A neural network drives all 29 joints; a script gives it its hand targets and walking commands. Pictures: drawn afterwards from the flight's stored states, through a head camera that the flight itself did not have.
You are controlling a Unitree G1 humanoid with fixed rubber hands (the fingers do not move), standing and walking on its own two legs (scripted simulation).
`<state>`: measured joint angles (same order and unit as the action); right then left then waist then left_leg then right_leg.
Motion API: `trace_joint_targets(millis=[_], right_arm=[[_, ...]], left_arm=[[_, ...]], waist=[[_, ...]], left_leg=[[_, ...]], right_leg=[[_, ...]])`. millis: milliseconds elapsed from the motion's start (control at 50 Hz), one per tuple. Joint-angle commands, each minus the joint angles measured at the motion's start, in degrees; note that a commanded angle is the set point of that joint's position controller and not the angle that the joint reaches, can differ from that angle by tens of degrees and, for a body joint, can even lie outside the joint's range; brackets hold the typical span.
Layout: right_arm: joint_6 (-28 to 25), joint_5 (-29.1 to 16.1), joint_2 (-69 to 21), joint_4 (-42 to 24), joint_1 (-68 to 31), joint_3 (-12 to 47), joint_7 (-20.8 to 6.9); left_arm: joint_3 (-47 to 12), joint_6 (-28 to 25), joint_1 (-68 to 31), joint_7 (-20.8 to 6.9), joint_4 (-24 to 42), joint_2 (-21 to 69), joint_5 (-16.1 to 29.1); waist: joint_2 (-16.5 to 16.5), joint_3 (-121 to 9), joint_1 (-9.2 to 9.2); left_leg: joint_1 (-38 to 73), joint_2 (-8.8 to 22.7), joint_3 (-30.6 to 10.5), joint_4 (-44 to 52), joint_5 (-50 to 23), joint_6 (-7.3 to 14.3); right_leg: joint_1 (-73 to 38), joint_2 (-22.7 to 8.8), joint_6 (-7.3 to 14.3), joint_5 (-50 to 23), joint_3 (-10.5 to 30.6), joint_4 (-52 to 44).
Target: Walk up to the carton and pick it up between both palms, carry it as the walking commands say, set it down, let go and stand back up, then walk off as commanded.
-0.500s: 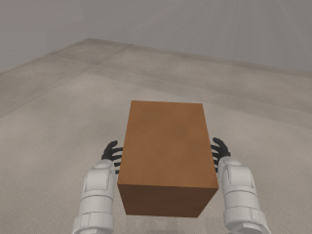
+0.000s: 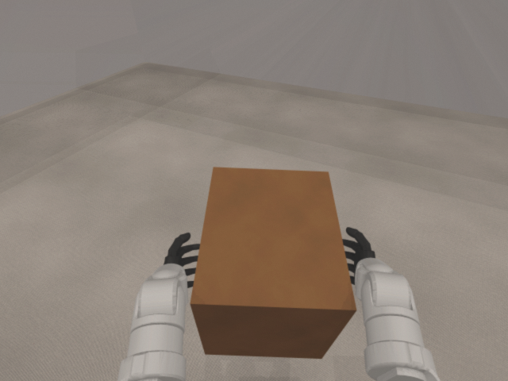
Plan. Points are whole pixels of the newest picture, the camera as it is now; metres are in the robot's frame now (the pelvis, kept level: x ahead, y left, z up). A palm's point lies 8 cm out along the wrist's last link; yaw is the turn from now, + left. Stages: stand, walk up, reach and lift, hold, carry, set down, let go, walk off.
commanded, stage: hold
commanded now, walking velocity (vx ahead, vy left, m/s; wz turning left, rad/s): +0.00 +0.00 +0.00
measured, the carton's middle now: (267, 262) +0.36 -0.01 +0.00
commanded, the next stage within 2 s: carry in 0.28 s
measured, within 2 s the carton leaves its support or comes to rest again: neither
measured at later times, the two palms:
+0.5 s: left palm (129, 267) +0.28 +0.21 +0.09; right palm (324, 245) +0.32 -0.10 +0.09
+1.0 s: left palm out of the picture +0.13 +0.43 +0.10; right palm (173, 283) +0.26 +0.14 +0.08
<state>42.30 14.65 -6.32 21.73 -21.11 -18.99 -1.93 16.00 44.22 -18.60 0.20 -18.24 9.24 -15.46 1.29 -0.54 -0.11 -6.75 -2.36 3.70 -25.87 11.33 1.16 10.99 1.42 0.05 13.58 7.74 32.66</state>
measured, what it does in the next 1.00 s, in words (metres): steps to the left, turning left: left foot, then right foot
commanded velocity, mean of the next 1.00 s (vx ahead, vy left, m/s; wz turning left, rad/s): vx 0.00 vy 0.23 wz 0.76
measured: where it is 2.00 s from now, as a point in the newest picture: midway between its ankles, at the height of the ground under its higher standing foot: outside the picture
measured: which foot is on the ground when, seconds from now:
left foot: down 0.00-0.30, up 0.32-0.60, down 0.62-1.00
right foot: down 0.00-0.64, up 0.66-0.98, down 1.00-1.00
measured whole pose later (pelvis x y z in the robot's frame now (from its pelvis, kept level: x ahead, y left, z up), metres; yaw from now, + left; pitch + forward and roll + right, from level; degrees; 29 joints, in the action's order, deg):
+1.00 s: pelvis -0.06 +0.19 -0.02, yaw +22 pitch +3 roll +1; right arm 69.1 2.2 -8.0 -25.0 -10.9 -12.0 4.3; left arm 5.4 69.6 -8.1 6.9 27.1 7.5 -4.7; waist -2.2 -5.1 -0.2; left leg -21.2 -14.6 3.8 -35.2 16.3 10.5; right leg 25.3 -4.9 -3.7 27.3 -6.5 46.5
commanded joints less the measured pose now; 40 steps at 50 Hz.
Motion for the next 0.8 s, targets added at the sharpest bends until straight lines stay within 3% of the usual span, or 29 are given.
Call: trace_joint_targets(millis=[0, 40, 60, 80, 100, 120, 140, 180, 200, 220, 240, 260, 280, 320, 340, 380, 400, 420, 440, 480, 520, 560, 580, 600, 620, 640, 660, 700, 780], right_arm=[[-1.6, -16.2, -59.0, -2.5, -33.5, 36.0, -14.8], [-2.2, -15.9, -57.9, -2.2, -33.9, 35.1, -14.7], [-2.3, -16.9, -60.4, -3.0, -34.6, 37.1, -14.7], [-2.1, -15.7, -58.4, -1.7, -28.3, 35.7, -14.3], [-1.9, -17.3, -59.6, -3.8, -31.5, 37.4, -14.8], [-1.8, -17.2, -58.4, -4.3, -32.2, 37.3, -14.7], [-2.1, -17.5, -59.9, -3.2, -28.5, 38.2, -15.0], [-1.3, -15.4, -58.0, -2.4, -29.6, 35.6, -14.6], [-0.4, -15.5, -59.1, -1.6, -28.5, 36.4, -14.6], [-0.9, -16.2, -59.3, -2.4, -31.2, 36.8, -14.8], [-0.5, -16.1, -60.3, 1.1, -28.7, 35.8, -15.1], [0.0, -15.0, -55.8, -0.6, -26.3, 36.6, -15.0], [-0.1, -17.2, -57.2, -5.8, -29.2, 40.3, -14.6], [1.1, -18.4, -56.8, -9.5, -29.9, 42.0, -13.9], [2.0, -20.9, -58.8, -14.5, -36.6, 44.6, -13.3], [4.6, -24.4, -57.8, -22.6, -29.8, 47.3, -12.3], [6.2, -26.0, -57.8, -26.5, -28.2, 49.6, -11.3], [8.1, -26.5, -56.1, -29.2, -26.3, 51.0, -9.9], [9.9, -25.4, -55.6, -27.8, -21.1, 50.4, -9.1], [12.8, -24.8, -51.8, -31.7, -20.8, 49.5, -7.0], [17.2, -25.7, -48.4, -36.9, -14.8, 50.3, -4.7], [19.8, -27.6, -49.2, -40.3, -13.6, 51.3, -3.8], [21.2, -29.1, -49.3, -45.3, -12.3, 52.7, -2.9], [22.8, -29.2, -50.4, -43.5, -9.6, 51.6, -3.1], [23.4, -29.3, -49.0, -44.2, -9.8, 50.6, -2.3], [24.4, -27.4, -47.5, -43.5, -6.7, 47.5, -1.5], [25.1, -27.3, -47.6, -46.2, -8.9, 47.3, -1.4], [24.7, -27.2, -48.5, -50.1, -10.8, 47.3, -1.1], [25.0, -28.9, -51.7, -51.5, -6.4, 48.0, -0.4]], left_arm=[[-32.8, -3.6, -36.8, -16.6, 3.0, 50.7, 16.9], [-33.5, -3.8, -39.8, -16.7, 3.8, 51.6, 17.9], [-34.6, -4.2, -41.7, -16.3, 7.3, 51.1, 18.0], [-35.6, -4.3, -38.7, -16.2, 6.9, 50.6, 18.6], [-35.1, -3.7, -39.3, -16.2, 6.0, 51.5, 18.5], [-33.7, -3.9, -37.2, -16.4, 5.8, 50.3, 18.4], [-36.5, -3.6, -35.3, -16.0, 5.7, 52.0, 18.2], [-32.5, -3.5, -34.9, -16.1, 4.8, 49.2, 17.2], [-32.7, -2.7, -34.6, -16.0, 2.5, 50.6, 16.9], [-32.2, -3.1, -35.1, -16.1, 3.3, 49.6, 16.9], [-33.0, -3.1, -39.0, -15.6, 6.3, 48.5, 16.9], [-36.7, -2.7, -37.3, -15.8, 6.0, 49.8, 16.8], [-37.4, -2.5, -36.5, -15.7, 7.8, 50.1, 17.6], [-39.4, -2.1, -37.6, -14.7, 14.1, 48.1, 18.8], [-40.5, -1.3, -40.9, -13.9, 17.2, 51.6, 20.0], [-44.1, 1.4, -37.2, -11.1, 29.2, 49.3, 23.5], [-46.6, 2.6, -34.2, -9.8, 33.6, 50.9, 25.8], [-47.2, 5.2, -31.8, -9.5, 33.9, 50.1, 25.3], [-48.4, 6.6, -30.8, -8.5, 34.7, 49.7, 25.8], [-45.0, 10.3, -21.5, -7.4, 30.2, 47.6, 23.9], [-44.1, 14.3, -11.9, -5.3, 31.9, 45.1, 23.8], [-44.3, 16.0, -12.7, -3.6, 37.4, 44.7, 25.1], [-45.6, 17.9, -10.1, -2.8, 40.5, 45.3, 26.4], [-46.6, 18.8, -13.1, -2.0, 46.2, 44.8, 27.6], [-45.4, 20.2, -11.7, -1.6, 44.3, 45.1, 27.3], [-46.6, 21.4, -12.5, -1.2, 43.9, 46.0, 28.2], [-47.6, 22.3, -9.6, -0.8, 42.8, 46.2, 28.2], [-51.2, 21.8, -15.5, -1.0, 48.7, 48.8, 31.7], [-52.7, 21.2, -17.0, -0.3, 55.5, 49.7, 34.4]], waist=[[-0.4, -14.2, -0.67], [-1.4, -13.3, 0.4], [-1.6, -17.3, -1.03], [0.0, -18.8, 0.89], [-2.4, -16.0, -0.89], [0.4, -16.7, -2.02], [-1.4, -18.5, 0.85], [2.3, -14.2, -1.62], [0.7, -13.0, -0.14], [4.3, -12.4, -0.37], [-1.3, -11.4, -0.91], [-1.6, -14.5, 0.0], [2.7, -15.6, -0.57], [9.0, -15.1, -1.61], [3.6, -12.2, -1.76], [1.4, -12.4, -1.34], [7.2, -16.3, -0.76], [8.6, -19.3, -0.52], [7.2, -21.3, -0.52], [11.6, -25.1, -0.79], [13.0, -26.3, -0.88], [16.3, -24.5, 0.07], [11.8, -26.5, 1.11], [1.2, -28.9, 1.18], [-15.4, -26.8, 0.4], [-23.8, -23.9, 0.73], [-18.1, -25.0, 0.55], [-7.0, -21.2, 0.64], [-4.8, -25.7, 1.68]], left_leg=[[3.7, -0.9, -8.4, 4.1, 2.5, 0.0], [3.8, -0.9, -8.4, 4.1, 1.1, 0.0], [4.8, -1.0, -8.3, 3.1, -0.2, -0.1], [6.0, -0.8, -8.4, 3.6, -5.2, 0.0], [3.8, -0.8, -8.1, 4.3, -1.7, -0.3], [5.8, -1.0, -7.7, 3.8, -3.1, -0.3], [8.0, -0.6, -8.8, 3.4, -3.8, -0.3], [4.2, -0.6, -8.4, 4.8, -0.3, 0.3], [3.3, -0.4, -8.4, 5.7, 2.0, 0.3], [4.5, -0.2, -9.3, 4.7, 2.5, 0.8], [3.1, -0.9, -7.4, 4.9, 4.0, 0.1], [-6.0, 7.8, -8.5, -1.9, 7.0, 0.7], [-11.5, 5.5, -8.6, -6.7, 9.8, 0.6], [-15.7, 0.2, -4.4, -27.8, 15.0, -0.4], [-20.0, 1.4, -2.8, -34.3, 12.9, -1.4], [-22.4, 3.2, -4.7, -32.1, 13.1, -0.2], [-23.1, 4.7, -5.5, -29.8, 12.4, 0.0], [-23.6, 4.0, -3.4, -25.0, 14.4, -0.3], [-23.9, 3.5, -2.2, -23.9, 15.4, -0.7], [-24.0, 4.2, -1.5, -20.3, 16.7, -0.5], [-20.4, 2.3, 0.9, -14.2, 17.5, -0.9], [-16.2, 2.1, 1.7, -4.7, 13.0, -0.3], [-8.0, 1.4, 1.0, -0.2, 8.0, 1.1], [1.5, 5.5, -6.7, 1.1, -9.5, 2.0], [9.2, 17.1, -21.0, -1.9, -48.1, 5.9], [14.6, 19.6, -24.2, -7.6, -75.6, 8.8], [8.8, 16.5, -18.5, -8.4, -67.5, 10.4], [1.5, 10.3, -15.2, -7.4, -56.4, 9.5], [7.5, 9.2, -17.8, -6.7, -54.4, 9.9]], right_leg=[[-3.9, 1.1, 1.0, 2.4, -2.2, -11.8], [-3.0, 1.2, 1.3, 0.8, -2.7, -11.7], [-4.0, 1.0, 1.0, 0.0, -2.1, -11.1], [-5.6, 1.2, 1.1, -5.7, -2.2, -11.3], [-4.7, 1.1, 1.4, -2.7, -2.5, -11.7], [-4.4, 0.8, 1.0, -3.6, -2.0, -12.1], [-4.2, 1.1, 1.5, -4.3, -2.2, -11.4], [-4.2, 1.1, 0.7, -0.4, -2.4, -12.5], [-4.7, 1.3, 1.2, 0.8, -2.5, -12.3], [-2.5, 1.0, 0.8, 3.5, -2.4, -12.6], [-3.5, 0.8, 1.0, 3.3, -2.2, -12.8], [5.5, -10.8, 2.2, 3.9, 2.6, -10.9], [2.6, -13.4, 2.9, 10.0, 7.2, -13.0], [6.1, -22.6, 9.4, 15.8, 17.8, -19.6], [8.6, -25.2, 11.3, 13.7, 19.3, -20.4], [6.0, -25.5, 12.4, 7.5, 17.8, -17.6], [2.8, -23.1, 10.1, -1.5, 14.2, -14.6], [-2.4, -22.3, 8.2, -9.9, 10.5, -12.6], [-5.7, -24.2, 8.9, -19.1, 11.3, -11.9], [-10.7, -26.0, 9.1, -39.4, 5.1, -5.7], [-10.5, -26.2, 8.0, -39.4, 4.2, -5.3], [-5.6, -24.2, 5.0, -42.2, -3.8, 0.6], [-0.7, -19.4, 2.1, -37.0, -8.6, 7.0], [9.8, -15.9, -1.0, -19.8, -10.1, 16.3], [26.6, -7.9, -4.1, 20.6, -14.7, 25.7], [38.4, -4.1, -6.5, 29.7, -16.3, 36.8], [34.5, -7.2, -6.5, 27.3, -12.4, 38.4], [31.0, -6.3, -5.3, 19.7, -12.5, 38.5], [30.3, -5.5, -5.4, 15.5, -13.9, 31.9]])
